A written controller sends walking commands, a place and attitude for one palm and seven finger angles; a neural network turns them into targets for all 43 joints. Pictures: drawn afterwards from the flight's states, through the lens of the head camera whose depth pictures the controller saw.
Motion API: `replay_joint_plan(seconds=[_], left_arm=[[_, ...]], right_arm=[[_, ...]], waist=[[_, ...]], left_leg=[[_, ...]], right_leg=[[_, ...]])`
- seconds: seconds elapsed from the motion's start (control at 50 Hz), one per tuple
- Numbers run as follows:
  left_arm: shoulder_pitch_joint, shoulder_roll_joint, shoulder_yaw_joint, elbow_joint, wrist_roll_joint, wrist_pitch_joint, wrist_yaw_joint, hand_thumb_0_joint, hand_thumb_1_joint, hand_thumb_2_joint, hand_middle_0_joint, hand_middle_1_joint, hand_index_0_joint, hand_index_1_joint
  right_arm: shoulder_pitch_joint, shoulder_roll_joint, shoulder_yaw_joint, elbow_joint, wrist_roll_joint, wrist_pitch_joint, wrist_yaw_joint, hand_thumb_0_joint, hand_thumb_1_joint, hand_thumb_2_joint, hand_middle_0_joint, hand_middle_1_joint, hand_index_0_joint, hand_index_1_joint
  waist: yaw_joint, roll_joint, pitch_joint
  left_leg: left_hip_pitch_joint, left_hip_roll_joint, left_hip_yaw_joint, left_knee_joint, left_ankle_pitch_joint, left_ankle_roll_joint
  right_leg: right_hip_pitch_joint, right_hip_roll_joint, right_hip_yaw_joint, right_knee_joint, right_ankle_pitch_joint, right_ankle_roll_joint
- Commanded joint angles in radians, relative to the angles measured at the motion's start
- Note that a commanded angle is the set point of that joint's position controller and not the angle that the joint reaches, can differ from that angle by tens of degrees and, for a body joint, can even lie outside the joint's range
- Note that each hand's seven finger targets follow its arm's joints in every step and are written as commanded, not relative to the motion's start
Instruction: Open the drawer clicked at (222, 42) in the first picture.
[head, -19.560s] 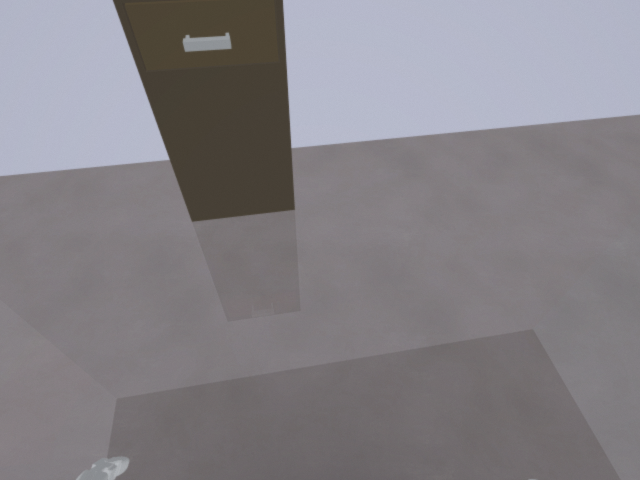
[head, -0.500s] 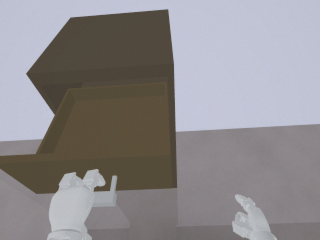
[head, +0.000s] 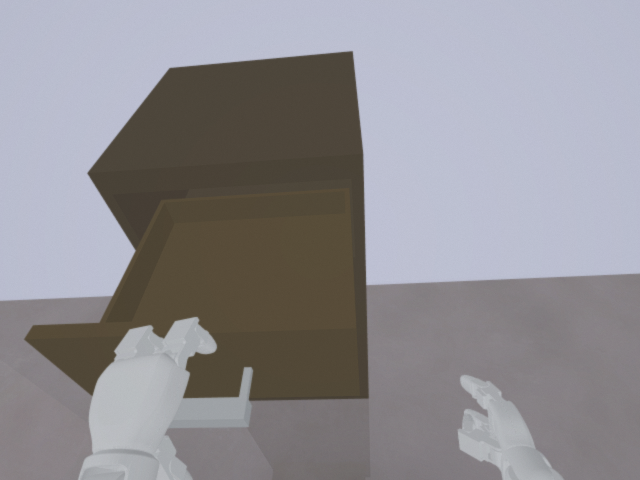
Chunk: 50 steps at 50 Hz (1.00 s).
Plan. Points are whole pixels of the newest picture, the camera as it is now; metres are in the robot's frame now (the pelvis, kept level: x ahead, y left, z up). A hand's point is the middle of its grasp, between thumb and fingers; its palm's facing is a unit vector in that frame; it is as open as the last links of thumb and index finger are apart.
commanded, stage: lift the hand off the handle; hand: left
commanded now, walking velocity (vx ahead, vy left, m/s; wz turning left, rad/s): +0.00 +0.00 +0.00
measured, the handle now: (200, 394) +0.21 +0.20 +0.01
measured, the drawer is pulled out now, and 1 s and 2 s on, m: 0.28 0.28 0.28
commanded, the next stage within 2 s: draw the hand back to the body in 0.58 s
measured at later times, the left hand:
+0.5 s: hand (154, 349) +0.19 +0.20 +0.15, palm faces +0.19 -0.18 -0.96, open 13.8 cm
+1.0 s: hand (137, 361) +0.18 +0.21 +0.15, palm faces +0.14 -0.15 -0.98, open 13.8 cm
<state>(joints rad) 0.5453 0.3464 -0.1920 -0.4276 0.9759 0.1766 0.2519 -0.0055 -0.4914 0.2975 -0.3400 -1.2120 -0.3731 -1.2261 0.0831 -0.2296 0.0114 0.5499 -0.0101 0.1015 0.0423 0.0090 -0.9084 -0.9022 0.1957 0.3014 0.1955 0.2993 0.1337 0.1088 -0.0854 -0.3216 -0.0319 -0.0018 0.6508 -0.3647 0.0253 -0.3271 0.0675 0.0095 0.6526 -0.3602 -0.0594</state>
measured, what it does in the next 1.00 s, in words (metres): stands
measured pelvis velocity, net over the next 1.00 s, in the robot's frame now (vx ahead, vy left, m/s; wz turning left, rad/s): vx -0.01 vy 0.00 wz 0.00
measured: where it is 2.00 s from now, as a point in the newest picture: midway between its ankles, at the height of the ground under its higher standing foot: outside the picture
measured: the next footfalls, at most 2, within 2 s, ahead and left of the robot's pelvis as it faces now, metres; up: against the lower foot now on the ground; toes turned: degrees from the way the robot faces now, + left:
none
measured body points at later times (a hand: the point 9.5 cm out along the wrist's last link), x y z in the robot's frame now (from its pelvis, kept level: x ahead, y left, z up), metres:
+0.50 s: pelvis +0.00 +0.00 +0.01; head -0.03 -0.06 +0.46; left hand +0.18 +0.20 +0.20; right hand +0.25 -0.18 -0.06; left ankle -0.02 +0.11 -0.72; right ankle -0.01 -0.08 -0.72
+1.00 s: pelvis -0.01 +0.00 +0.02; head -0.02 -0.06 +0.46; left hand +0.17 +0.22 +0.20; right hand +0.24 -0.19 -0.07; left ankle -0.02 +0.11 -0.72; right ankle -0.01 -0.08 -0.72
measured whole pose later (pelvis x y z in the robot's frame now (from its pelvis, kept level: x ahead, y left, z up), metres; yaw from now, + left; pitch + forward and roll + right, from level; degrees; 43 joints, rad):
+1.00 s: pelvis -0.01 +0.00 +0.02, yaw +0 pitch -2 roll +0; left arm 0.46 0.46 -0.05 -0.58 0.86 0.23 0.05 -0.01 -0.49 0.30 -0.32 -1.20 -0.32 -1.20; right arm 0.06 -0.26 0.04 0.56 0.03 0.13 0.04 0.01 -0.91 -0.90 0.20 0.30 0.20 0.30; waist 0.12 0.13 -0.03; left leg -0.18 -0.02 -0.01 0.49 -0.28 0.02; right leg -0.18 0.08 0.01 0.47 -0.26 -0.06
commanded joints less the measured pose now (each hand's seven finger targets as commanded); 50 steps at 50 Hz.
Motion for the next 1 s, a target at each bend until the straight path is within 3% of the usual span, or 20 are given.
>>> replay_joint_plan(seconds=[0.0, 0.04, 0.22, 0.24, 0.28, 0.34, 0.36, 0.44, 0.46, 0.5, 0.54, 0.62, 0.64, 0.78, 0.82, 0.84, 0.92, 0.94, 0.96, 0.98], left_arm=[[-0.116, 0.157, 0.139, -0.270, 0.015, -0.018, 0.026, 0.000, -0.500, 0.300, -0.300, -1.200, -0.300, -1.200], [-0.133, 0.141, 0.124, -0.283, 0.015, -0.008, 0.011, 0.000, -0.500, 0.300, -0.300, -1.200, -0.300, -1.200], [-0.219, 0.185, 0.164, -0.359, -0.022, 0.011, -0.042, 0.000, -0.500, 0.300, -0.300, -1.200, -0.300, -1.200], [-0.209, 0.166, 0.138, -0.351, -0.017, 0.016, -0.052, 0.000, -0.500, 0.300, -0.300, -1.200, -0.300, -1.200], [-0.205, 0.174, 0.147, -0.314, -0.022, 0.034, -0.073, 0.000, -0.500, 0.300, -0.300, -1.200, -0.300, -1.200], [-0.185, 0.193, 0.172, -0.301, -0.050, 0.075, -0.114, 0.000, -0.500, 0.300, -0.300, -1.200, -0.300, -1.200], [-0.207, 0.230, 0.209, -0.316, -0.067, 0.076, -0.122, 0.000, -0.500, 0.300, -0.300, -1.200, -0.300, -1.200], [-0.223, 0.205, 0.170, -0.382, -0.080, 0.096, -0.161, 0.000, -0.500, 0.300, -0.300, -1.200, -0.300, -1.200], [-0.264, 0.224, 0.184, -0.403, -0.084, 0.092, -0.164, 0.000, -0.500, 0.300, -0.300, -1.200, -0.300, -1.200], [-0.188, 0.227, 0.200, -0.358, -0.084, 0.089, -0.172, 0.000, -0.500, 0.300, -0.300, -1.200, -0.300, -1.200], [-0.186, 0.197, 0.175, -0.349, -0.087, 0.089, -0.184, 0.000, -0.500, 0.300, -0.300, -1.200, -0.300, -1.200], [-0.285, 0.235, 0.208, -0.383, -0.071, 0.072, -0.170, 0.000, -0.500, 0.300, -0.300, -1.200, -0.300, -1.200], [-0.268, 0.223, 0.194, -0.360, -0.055, 0.065, -0.169, 0.000, -0.500, 0.300, -0.300, -1.200, -0.300, -1.200], [-0.222, 0.241, 0.231, -0.326, -0.082, 0.046, -0.163, 0.000, -0.500, 0.300, -0.300, -1.200, -0.300, -1.200], [-0.230, 0.279, 0.279, -0.356, -0.098, 0.046, -0.155, 0.000, -0.500, 0.300, -0.300, -1.200, -0.300, -1.200], [-0.204, 0.262, 0.263, -0.340, -0.086, 0.045, -0.160, 0.000, -0.500, 0.300, -0.300, -1.200, -0.300, -1.200], [-0.192, 0.273, 0.281, -0.368, -0.114, 0.035, -0.162, 0.000, -0.500, 0.300, -0.300, -1.200, -0.300, -1.200], [-0.186, 0.258, 0.263, -0.356, -0.105, 0.031, -0.165, 0.000, -0.500, 0.300, -0.300, -1.200, -0.300, -1.200], [-0.187, 0.288, 0.295, -0.335, -0.103, 0.025, -0.161, 0.000, -0.500, 0.300, -0.300, -1.200, -0.300, -1.200], [-0.174, 0.271, 0.278, -0.329, -0.103, 0.021, -0.163, 0.000, -0.500, 0.300, -0.300, -1.200, -0.300, -1.200]], right_arm=[[-0.183, -0.071, -0.012, -0.176, 0.010, -0.052, -0.003, 0.000, -0.900, -0.900, 0.200, 0.300, 0.200, 0.300], [-0.188, -0.067, -0.006, -0.177, 0.011, -0.051, 0.000, 0.000, -0.900, -0.900, 0.200, 0.300, 0.200, 0.300], [-0.247, -0.074, 0.001, -0.177, 0.026, -0.045, -0.005, 0.000, -0.900, -0.900, 0.200, 0.300, 0.200, 0.300], [-0.219, -0.067, 0.001, -0.171, 0.021, -0.044, -0.001, 0.000, -0.900, -0.900, 0.200, 0.300, 0.200, 0.300], [-0.229, -0.074, -0.003, -0.161, 0.025, -0.035, 0.000, 0.000, -0.900, -0.900, 0.200, 0.300, 0.200, 0.300], [-0.246, -0.072, 0.009, -0.161, 0.039, -0.025, 0.008, 0.000, -0.900, -0.900, 0.200, 0.300, 0.200, 0.300], [-0.270, -0.079, 0.009, -0.158, 0.047, -0.017, 0.007, 0.000, -0.900, -0.900, 0.200, 0.300, 0.200, 0.300], [-0.274, -0.078, 0.016, -0.179, 0.048, -0.008, 0.016, 0.000, -0.900, -0.900, 0.200, 0.300, 0.200, 0.300], [-0.283, -0.083, 0.013, -0.177, 0.049, -0.005, 0.015, 0.000, -0.900, -0.900, 0.200, 0.300, 0.200, 0.300], [-0.267, -0.085, 0.014, -0.182, 0.049, -0.006, 0.015, 0.000, -0.900, -0.900, 0.200, 0.300, 0.200, 0.300], [-0.264, -0.080, 0.018, -0.180, 0.049, -0.003, 0.022, 0.000, -0.900, -0.900, 0.200, 0.300, 0.200, 0.300], [-0.302, -0.083, 0.016, -0.189, 0.050, -0.014, 0.012, 0.000, -0.900, -0.900, 0.200, 0.300, 0.200, 0.300], [-0.260, -0.081, 0.013, -0.178, 0.040, -0.017, 0.012, 0.000, -0.900, -0.900, 0.200, 0.300, 0.200, 0.300], [-0.256, -0.088, 0.006, -0.169, 0.040, -0.023, 0.003, 0.000, -0.900, -0.900, 0.200, 0.300, 0.200, 0.300], [-0.281, -0.093, 0.012, -0.175, 0.049, -0.032, 0.002, 0.000, -0.900, -0.900, 0.200, 0.300, 0.200, 0.300], [-0.252, -0.087, 0.011, -0.172, 0.041, -0.030, 0.003, 0.000, -0.900, -0.900, 0.200, 0.300, 0.200, 0.300], [-0.274, -0.096, 0.010, -0.183, 0.052, -0.036, 0.000, 0.000, -0.900, -0.900, 0.200, 0.300, 0.200, 0.300], [-0.241, -0.090, 0.010, -0.179, 0.042, -0.036, -0.002, 0.000, -0.900, -0.900, 0.200, 0.300, 0.200, 0.300], [-0.241, -0.097, 0.007, -0.168, 0.044, -0.035, -0.006, 0.000, -0.900, -0.900, 0.200, 0.300, 0.200, 0.300], [-0.232, -0.098, 0.005, -0.171, 0.039, -0.032, -0.008, 0.000, -0.900, -0.900, 0.200, 0.300, 0.200, 0.300]], waist=[[-0.014, -0.113, -0.080], [-0.011, -0.096, -0.083], [-0.010, -0.047, -0.085], [-0.006, -0.058, -0.088], [-0.008, -0.082, -0.055], [-0.005, -0.116, -0.075], [-0.010, -0.112, -0.046], [-0.005, -0.057, -0.068], [-0.012, -0.071, -0.060], [-0.005, -0.105, -0.040], [-0.010, -0.104, -0.025], [-0.012, -0.059, -0.034], [-0.008, -0.066, -0.061], [-0.007, -0.074, -0.041], [-0.009, -0.059, -0.056], [-0.002, -0.076, -0.070], [-0.017, -0.075, -0.042], [-0.011, -0.073, -0.066], [-0.018, -0.082, -0.031], [-0.014, -0.072, -0.035]], left_leg=[[0.118, 0.023, -0.012, -0.082, 0.288, 0.011], [0.131, 0.025, -0.013, -0.095, 0.287, 0.013], [0.181, 0.035, -0.029, -0.150, 0.315, 0.006], [0.176, 0.033, -0.020, -0.152, 0.319, 0.010], [0.173, 0.032, -0.018, -0.167, 0.335, 0.008], [0.159, 0.031, -0.009, -0.187, 0.345, 0.008], [0.155, 0.032, -0.012, -0.198, 0.342, 0.002], [0.173, 0.037, -0.009, -0.208, 0.356, 0.007], [0.181, 0.039, -0.012, -0.212, 0.354, 0.005], [0.170, 0.037, -0.003, -0.208, 0.353, 0.005], [0.164, 0.039, -0.007, -0.214, 0.330, 0.007], [0.180, 0.037, -0.015, -0.212, 0.286, 0.006], [0.182, 0.036, -0.008, -0.206, 0.296, 0.008], [0.179, 0.025, -0.011, -0.204, 0.311, 0.008], [0.175, 0.029, -0.020, -0.204, 0.305, 0.002], [0.168, 0.025, -0.013, -0.198, 0.319, 0.006], [0.174, 0.028, -0.017, -0.194, 0.308, 0.002], [0.172, 0.024, -0.012, -0.193, 0.308, 0.009], [0.173, 0.027, -0.017, -0.197, 0.305, 0.004], [0.171, 0.022, -0.014, -0.196, 0.301, 0.007]], right_leg=[[0.019, -0.051, 0.068, -0.166, 0.253, 0.016], [0.034, -0.055, 0.063, -0.172, 0.239, 0.013], [0.091, -0.049, 0.076, -0.222, 0.237, 0.006], [0.098, -0.056, 0.055, -0.221, 0.229, 0.012], [0.110, -0.050, 0.062, -0.233, 0.260, 0.013], [0.183, -0.060, 0.060, -0.231, 0.311, 0.024], [0.185, -0.059, 0.074, -0.242, 0.322, 0.025], [0.199, -0.061, 0.051, -0.243, 0.300, 0.026], [0.192, -0.060, 0.061, -0.255, 0.298, 0.026], [0.193, -0.060, 0.063, -0.260, 0.302, 0.033], [0.181, -0.057, 0.049, -0.263, 0.252, 0.029], [0.156, -0.051, 0.093, -0.288, 0.181, 0.019], [0.169, -0.058, 0.073, -0.278, 0.178, 0.020], [0.174, -0.057, 0.080, -0.286, 0.235, 0.021], [0.186, -0.058, 0.094, -0.280, 0.257, 0.016], [0.193, -0.062, 0.075, -0.271, 0.262, 0.021], [0.159, -0.060, 0.088, -0.280, 0.266, 0.021], [0.169, -0.066, 0.062, -0.275, 0.255, 0.026], [0.144, -0.062, 0.080, -0.286, 0.245, 0.022], [0.149, -0.062, 0.068, -0.286, 0.242, 0.025]])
